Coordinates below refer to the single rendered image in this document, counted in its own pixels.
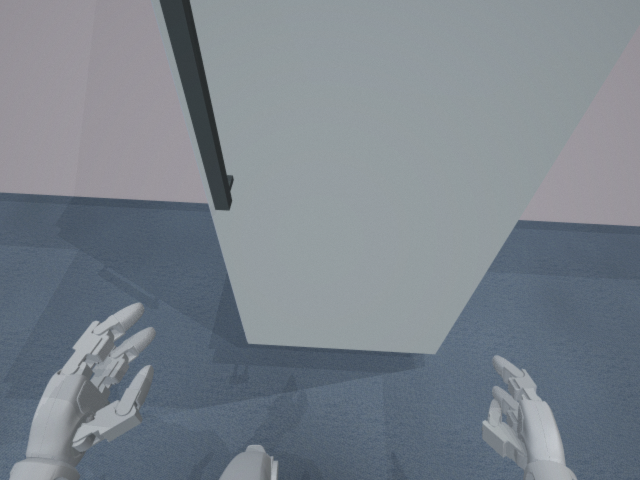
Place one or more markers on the left robot shin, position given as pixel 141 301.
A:
pixel 255 448

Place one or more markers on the fridge door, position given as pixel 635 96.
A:
pixel 382 151

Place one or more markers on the right robot forearm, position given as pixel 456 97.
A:
pixel 547 470

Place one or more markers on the right robot hand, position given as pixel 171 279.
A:
pixel 531 420

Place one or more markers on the left robot forearm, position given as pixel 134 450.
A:
pixel 43 469

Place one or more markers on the left robot hand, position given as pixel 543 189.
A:
pixel 59 430

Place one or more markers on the handle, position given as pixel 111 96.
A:
pixel 183 37

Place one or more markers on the robot left thigh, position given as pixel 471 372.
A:
pixel 251 465

